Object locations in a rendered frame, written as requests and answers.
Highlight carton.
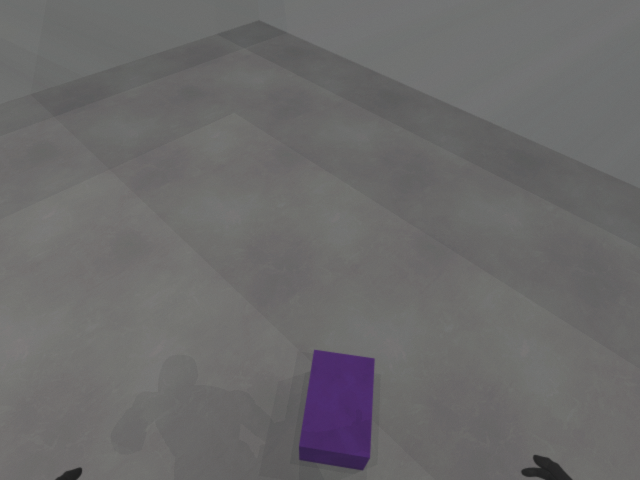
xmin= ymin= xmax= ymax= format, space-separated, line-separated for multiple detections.
xmin=299 ymin=350 xmax=375 ymax=470

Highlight robot right hand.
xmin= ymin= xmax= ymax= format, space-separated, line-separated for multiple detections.
xmin=521 ymin=455 xmax=572 ymax=480

